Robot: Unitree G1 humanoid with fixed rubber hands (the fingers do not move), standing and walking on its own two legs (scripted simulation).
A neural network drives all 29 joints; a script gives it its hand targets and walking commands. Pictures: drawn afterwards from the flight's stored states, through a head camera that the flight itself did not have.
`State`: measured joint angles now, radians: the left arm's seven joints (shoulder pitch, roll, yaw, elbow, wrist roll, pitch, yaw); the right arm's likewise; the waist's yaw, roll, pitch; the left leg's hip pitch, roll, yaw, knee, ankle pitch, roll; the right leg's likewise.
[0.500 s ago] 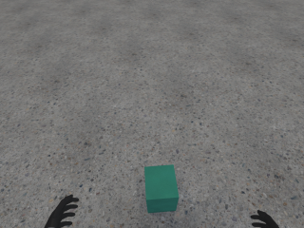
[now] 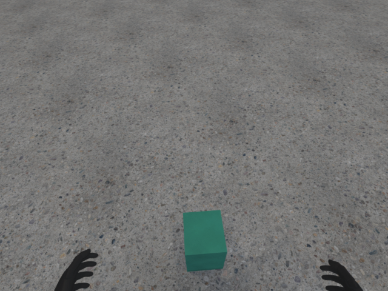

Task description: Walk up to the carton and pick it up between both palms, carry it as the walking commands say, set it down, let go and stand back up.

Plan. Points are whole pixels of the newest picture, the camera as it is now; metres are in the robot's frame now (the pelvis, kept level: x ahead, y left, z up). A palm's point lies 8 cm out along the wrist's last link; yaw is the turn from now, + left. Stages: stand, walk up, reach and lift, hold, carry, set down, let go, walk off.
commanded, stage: stand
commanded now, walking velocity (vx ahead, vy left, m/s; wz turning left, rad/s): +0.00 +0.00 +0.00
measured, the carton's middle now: (203, 241) +0.45 +0.01 -0.65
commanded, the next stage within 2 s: none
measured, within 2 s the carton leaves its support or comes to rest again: neither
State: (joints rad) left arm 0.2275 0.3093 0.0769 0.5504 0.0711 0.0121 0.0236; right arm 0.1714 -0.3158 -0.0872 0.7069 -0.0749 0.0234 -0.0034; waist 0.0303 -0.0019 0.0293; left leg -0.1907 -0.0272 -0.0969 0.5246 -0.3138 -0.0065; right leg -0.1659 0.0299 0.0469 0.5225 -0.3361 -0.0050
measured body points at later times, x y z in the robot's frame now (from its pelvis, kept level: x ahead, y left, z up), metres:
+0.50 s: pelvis +0.00 +0.00 +0.00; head +0.00 +0.01 +0.45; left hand +0.15 +0.29 -0.07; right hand +0.15 -0.29 -0.09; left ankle -0.02 +0.13 -0.73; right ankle -0.03 -0.11 -0.73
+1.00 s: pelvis -0.01 +0.00 +0.00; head -0.01 +0.01 +0.45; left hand +0.14 +0.30 -0.08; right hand +0.14 -0.30 -0.09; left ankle -0.02 +0.13 -0.73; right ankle -0.03 -0.11 -0.73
